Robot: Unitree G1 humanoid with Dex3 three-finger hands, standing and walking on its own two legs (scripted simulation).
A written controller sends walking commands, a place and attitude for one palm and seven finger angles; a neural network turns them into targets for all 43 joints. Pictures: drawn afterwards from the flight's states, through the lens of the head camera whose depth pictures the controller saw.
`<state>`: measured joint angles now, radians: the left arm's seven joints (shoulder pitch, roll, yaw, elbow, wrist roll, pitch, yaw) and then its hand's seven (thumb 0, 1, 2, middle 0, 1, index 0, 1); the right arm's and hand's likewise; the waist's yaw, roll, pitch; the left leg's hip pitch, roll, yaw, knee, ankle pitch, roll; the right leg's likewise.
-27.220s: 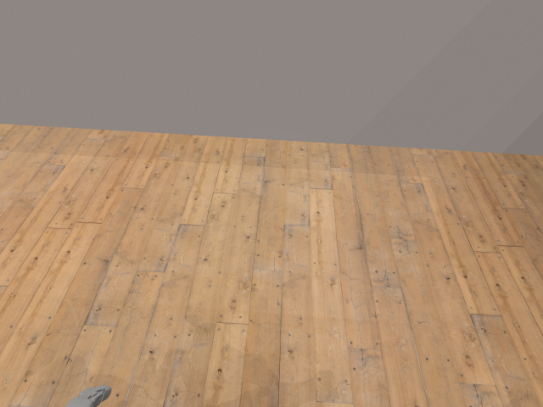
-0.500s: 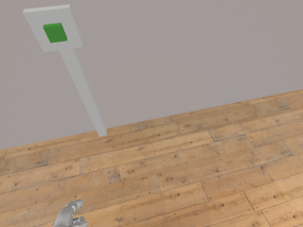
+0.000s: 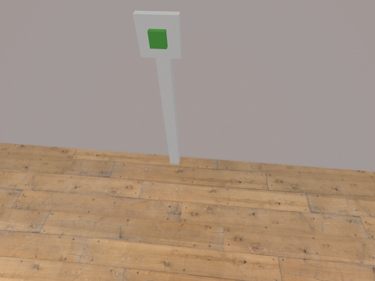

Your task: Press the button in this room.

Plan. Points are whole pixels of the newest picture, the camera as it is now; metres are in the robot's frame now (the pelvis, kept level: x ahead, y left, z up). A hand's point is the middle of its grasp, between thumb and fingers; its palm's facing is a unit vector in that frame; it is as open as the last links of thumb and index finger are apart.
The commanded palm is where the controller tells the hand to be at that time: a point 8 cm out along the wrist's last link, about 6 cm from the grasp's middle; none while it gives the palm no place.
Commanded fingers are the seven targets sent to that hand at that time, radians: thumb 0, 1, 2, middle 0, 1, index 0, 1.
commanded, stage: take the last steps up to it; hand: left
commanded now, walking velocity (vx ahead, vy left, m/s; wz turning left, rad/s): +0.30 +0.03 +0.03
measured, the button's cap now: (158, 38) +0.87 +0.22 +0.09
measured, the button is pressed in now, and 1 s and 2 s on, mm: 0 0 0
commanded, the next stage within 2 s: come to a stop and stand still in 1.02 s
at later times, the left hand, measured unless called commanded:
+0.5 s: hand (112, 261) +0.18 +0.23 -0.18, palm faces +0.00 -0.98 -0.19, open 7.4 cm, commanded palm none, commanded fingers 0.00 0.90 0.90 -0.20 -0.30 -0.20 -0.30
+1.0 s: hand (149, 217) +0.30 +0.16 -0.17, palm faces +0.06 -0.97 -0.22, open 7.3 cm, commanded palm none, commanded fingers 0.00 0.90 0.90 -0.20 -0.30 -0.20 -0.30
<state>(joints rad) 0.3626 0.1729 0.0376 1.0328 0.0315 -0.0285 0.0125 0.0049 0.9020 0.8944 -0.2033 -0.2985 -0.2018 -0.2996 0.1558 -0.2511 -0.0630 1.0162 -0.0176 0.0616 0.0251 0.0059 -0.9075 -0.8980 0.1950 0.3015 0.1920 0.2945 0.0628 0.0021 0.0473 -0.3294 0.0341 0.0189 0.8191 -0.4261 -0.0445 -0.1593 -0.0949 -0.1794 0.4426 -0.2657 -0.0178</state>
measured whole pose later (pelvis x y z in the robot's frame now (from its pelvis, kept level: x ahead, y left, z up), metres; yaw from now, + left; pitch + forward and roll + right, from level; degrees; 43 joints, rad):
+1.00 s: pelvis +0.29 -0.03 +0.00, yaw +0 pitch +0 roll +0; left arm 0.29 0.15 0.04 1.09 0.02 -0.08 0.01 -0.01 0.93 0.89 -0.20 -0.30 -0.20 -0.30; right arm 0.19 -0.18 -0.06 1.04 -0.02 -0.01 0.01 0.00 -0.91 -0.90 0.19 0.30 0.19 0.29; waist 0.01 0.03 0.03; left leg -0.54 0.12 0.04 0.91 -0.21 -0.03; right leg -0.15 0.01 -0.18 0.38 -0.24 -0.08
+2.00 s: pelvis +0.34 -0.08 -0.01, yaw +1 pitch -1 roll +0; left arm 0.19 0.17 0.02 1.09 0.00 0.00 0.03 0.00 0.94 0.89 -0.20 -0.30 -0.20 -0.30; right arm 0.27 -0.13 -0.02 1.16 -0.01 0.01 -0.02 0.00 -0.91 -0.90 0.20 0.30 0.19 0.29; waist 0.00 0.00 0.05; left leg -0.16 0.05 0.03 0.46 -0.28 -0.04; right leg -0.21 0.01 -0.11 0.48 -0.25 -0.06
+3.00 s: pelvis +0.31 -0.02 +0.00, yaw +1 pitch -2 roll +0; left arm 0.18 0.32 0.01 1.04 0.02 0.00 0.01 0.01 0.90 0.89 -0.20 -0.30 -0.20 -0.30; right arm 0.16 -0.32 0.00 1.04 -0.02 -0.01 0.01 0.00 -0.90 -0.90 0.20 0.30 0.20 0.30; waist 0.01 0.01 0.00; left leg -0.15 -0.04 0.06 0.41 -0.22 0.05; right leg -0.20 -0.07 -0.08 0.42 -0.18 0.03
